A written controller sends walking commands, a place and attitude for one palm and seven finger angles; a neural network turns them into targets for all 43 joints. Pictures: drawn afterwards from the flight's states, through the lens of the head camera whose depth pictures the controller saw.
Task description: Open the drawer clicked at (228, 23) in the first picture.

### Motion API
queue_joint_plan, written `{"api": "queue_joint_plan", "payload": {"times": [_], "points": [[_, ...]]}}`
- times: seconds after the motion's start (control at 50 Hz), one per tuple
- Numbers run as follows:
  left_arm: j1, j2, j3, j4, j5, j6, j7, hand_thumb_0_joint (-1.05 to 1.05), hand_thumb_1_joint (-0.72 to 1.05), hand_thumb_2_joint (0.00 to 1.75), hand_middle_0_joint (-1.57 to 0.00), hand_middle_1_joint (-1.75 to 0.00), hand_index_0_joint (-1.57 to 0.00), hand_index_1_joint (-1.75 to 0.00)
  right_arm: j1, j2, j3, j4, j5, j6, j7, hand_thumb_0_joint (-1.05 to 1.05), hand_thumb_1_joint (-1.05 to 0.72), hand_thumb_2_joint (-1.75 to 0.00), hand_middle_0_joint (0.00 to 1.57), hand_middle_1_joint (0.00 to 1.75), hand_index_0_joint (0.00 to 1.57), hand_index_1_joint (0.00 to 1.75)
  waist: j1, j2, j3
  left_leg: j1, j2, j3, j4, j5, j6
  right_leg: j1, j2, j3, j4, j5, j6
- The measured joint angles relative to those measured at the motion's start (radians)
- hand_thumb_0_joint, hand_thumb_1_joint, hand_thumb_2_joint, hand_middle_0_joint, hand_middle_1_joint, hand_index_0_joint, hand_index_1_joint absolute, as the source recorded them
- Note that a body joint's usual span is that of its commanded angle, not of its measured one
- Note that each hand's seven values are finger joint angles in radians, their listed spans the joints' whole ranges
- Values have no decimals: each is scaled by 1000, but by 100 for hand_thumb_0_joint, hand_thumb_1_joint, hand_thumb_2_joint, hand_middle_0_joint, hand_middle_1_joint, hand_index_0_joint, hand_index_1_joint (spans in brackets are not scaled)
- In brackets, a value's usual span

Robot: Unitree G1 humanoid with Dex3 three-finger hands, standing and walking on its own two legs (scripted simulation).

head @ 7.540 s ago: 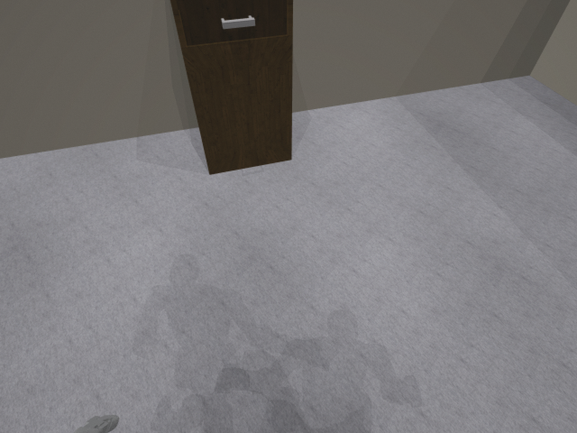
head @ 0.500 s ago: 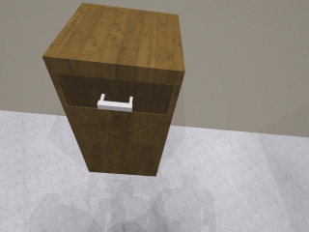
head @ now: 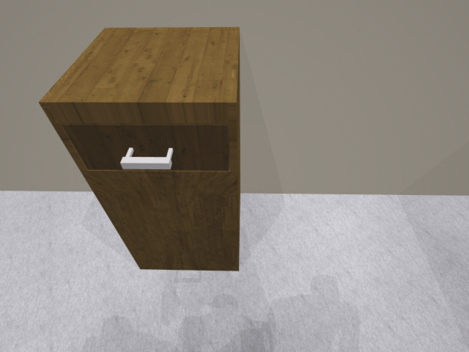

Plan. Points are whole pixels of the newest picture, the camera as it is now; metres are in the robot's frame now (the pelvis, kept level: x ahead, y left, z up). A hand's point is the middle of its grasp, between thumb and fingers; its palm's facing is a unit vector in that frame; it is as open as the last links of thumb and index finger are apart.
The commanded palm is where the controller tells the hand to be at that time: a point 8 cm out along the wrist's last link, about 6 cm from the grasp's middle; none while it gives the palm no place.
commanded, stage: come to a stop and stand still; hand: left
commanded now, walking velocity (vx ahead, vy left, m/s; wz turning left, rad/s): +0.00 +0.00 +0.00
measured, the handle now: (148, 157) +0.57 +0.25 -0.03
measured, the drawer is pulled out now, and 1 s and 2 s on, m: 0.00 0.00 0.00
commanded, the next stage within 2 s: look again from close up in 0.16 s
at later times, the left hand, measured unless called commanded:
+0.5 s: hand out of the picture +0.04 +0.21 -0.18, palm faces +0.06 -0.98 -0.21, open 7.4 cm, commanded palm none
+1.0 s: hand out of the picture +0.01 +0.28 -0.17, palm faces -0.02 -0.98 -0.22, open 7.4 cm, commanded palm none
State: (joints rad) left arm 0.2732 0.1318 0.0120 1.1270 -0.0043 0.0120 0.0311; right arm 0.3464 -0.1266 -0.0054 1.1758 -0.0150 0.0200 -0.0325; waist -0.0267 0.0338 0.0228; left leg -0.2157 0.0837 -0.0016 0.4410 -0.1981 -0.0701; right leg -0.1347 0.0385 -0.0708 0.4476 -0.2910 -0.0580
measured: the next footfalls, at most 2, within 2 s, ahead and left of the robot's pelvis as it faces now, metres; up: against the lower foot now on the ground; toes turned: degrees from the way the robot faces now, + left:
none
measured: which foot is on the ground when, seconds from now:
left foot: down 0.00-1.00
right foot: down 0.00-1.00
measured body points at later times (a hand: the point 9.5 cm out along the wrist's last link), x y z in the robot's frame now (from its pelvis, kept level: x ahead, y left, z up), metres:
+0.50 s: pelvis +0.03 +0.03 -0.01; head +0.03 +0.03 +0.44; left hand +0.03 +0.26 -0.16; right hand +0.08 -0.23 -0.15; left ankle +0.02 +0.17 -0.74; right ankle -0.03 -0.08 -0.74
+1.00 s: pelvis -0.01 +0.08 +0.00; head -0.02 +0.09 +0.45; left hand +0.01 +0.33 -0.16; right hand +0.02 -0.15 -0.15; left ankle +0.02 +0.17 -0.74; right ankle -0.03 -0.08 -0.74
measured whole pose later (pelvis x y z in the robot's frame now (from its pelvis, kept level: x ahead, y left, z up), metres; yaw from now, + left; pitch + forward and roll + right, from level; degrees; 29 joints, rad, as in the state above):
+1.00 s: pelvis -0.01 +0.08 +0.00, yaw -1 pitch -2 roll +0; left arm 0.31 0.22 -0.01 1.02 0.02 0.02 0.02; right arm 0.27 -0.18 0.01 1.05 -0.02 0.01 0.00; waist 0.00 -0.02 0.00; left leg -0.22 -0.03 0.06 0.46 -0.21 0.05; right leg -0.15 -0.08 0.00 0.46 -0.28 0.04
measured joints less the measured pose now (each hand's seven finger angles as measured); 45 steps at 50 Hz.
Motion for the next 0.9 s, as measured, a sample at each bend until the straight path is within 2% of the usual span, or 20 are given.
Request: {"api": "queue_joint_plan", "payload": {"times": [0.26, 0.32, 0.4, 0.42, 0.5, 0.7, 0.9], "points": [[47, -49, -9, 24, 3, -9, -3, 0, 91, 90, -20, -30, -20, -30, -67, -2, -1, -16, 6, -11, -11, 0, -91, -90, 19, 30, 20, 30, 28, -18, 22, 24, 0, 4, -26, -5, -5, 22, 1, 3, -22, -7, -2], [60, -40, -19, -20, 16, -23, -7, 0, 91, 90, -20, -30, -20, -30, -65, -21, -5, -88, -5, -4, -2, 1, -91, -90, 20, 30, 20, 30, 20, -9, 23, -27, 0, -10, 44, -40, 25, -3, 2, -9, 3, -22, 2], [69, -15, -6, -73, 24, -39, 1, 0, 91, 90, -21, -30, -20, -30, -69, -62, -20, -148, -3, -16, -8, 1, -91, -90, 20, 30, 20, 30, 31, -2, 8, -70, -11, -21, 139, -92, 76, -22, -3, -8, 49, -52, 12], [70, -5, -3, -85, 24, -38, 4, 0, 91, 90, -21, -30, -20, -30, -73, -69, -23, -157, -2, -16, -8, 1, -91, -90, 20, 30, 20, 30, 32, -8, 3, -65, -14, -17, 146, -104, 78, -22, -8, -6, 62, -62, 16], [57, 46, 4, -122, 21, -23, 9, 0, 91, 90, -20, -30, -20, -30, -105, -84, -25, -182, 0, -22, -8, 1, -91, -90, 19, 30, 20, 30, 39, -45, -11, -33, -36, 2, 134, -113, 34, -12, -36, 11, 91, -86, 37], [-21, 129, 2, -167, 17, 1, 2, 0, 91, 90, -20, -30, -20, -30, -176, -95, -3, -213, -4, -27, 10, 0, -90, -90, 20, 30, 20, 30, 42, -55, -27, -15, -68, 38, 124, -97, 85, 6, -71, 43, 63, -50, 86], [-11, 115, -14, -142, 20, 8, -6, 0, 91, 90, -20, -30, -20, -30, -127, -69, 17, -172, -3, -17, 29, 1, -90, -90, 20, 30, 20, 30, 35, -51, -26, -13, -105, 56, 42, -27, 117, -5, -107, 57, 4, 14, 116]]}}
